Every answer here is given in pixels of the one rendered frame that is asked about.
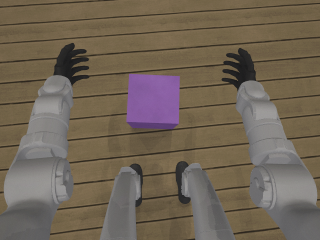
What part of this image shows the right robot hand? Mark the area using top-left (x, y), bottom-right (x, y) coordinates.
top-left (221, 48), bottom-right (256, 91)

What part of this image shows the robot right upper arm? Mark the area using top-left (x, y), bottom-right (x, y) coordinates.
top-left (249, 163), bottom-right (320, 240)

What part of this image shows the robot right forearm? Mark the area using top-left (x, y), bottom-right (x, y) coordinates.
top-left (235, 80), bottom-right (318, 202)

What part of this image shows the carton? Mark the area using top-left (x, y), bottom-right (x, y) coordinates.
top-left (126, 74), bottom-right (180, 130)

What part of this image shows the left robot hand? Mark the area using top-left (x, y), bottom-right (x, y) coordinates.
top-left (53, 43), bottom-right (90, 86)

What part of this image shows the right robot shin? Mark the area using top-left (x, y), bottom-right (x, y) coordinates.
top-left (181, 163), bottom-right (209, 198)

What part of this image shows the robot left upper arm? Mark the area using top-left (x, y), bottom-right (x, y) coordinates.
top-left (0, 156), bottom-right (74, 240)

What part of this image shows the robot right foot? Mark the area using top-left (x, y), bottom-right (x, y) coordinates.
top-left (175, 161), bottom-right (191, 204)

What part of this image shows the robot left forearm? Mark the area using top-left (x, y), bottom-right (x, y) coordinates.
top-left (3, 75), bottom-right (74, 205)

